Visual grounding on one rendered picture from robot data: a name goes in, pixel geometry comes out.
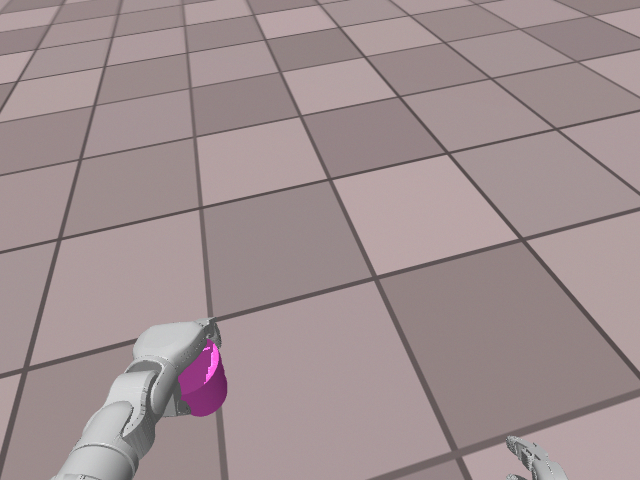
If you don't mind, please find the cup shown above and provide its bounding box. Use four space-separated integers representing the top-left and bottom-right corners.
178 339 227 417

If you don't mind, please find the right robot hand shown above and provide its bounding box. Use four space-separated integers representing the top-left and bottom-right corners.
506 436 569 480

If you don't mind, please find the left robot arm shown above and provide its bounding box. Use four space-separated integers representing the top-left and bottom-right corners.
49 356 178 480

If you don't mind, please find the left robot hand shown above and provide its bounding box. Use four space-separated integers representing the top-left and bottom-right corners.
132 317 221 417

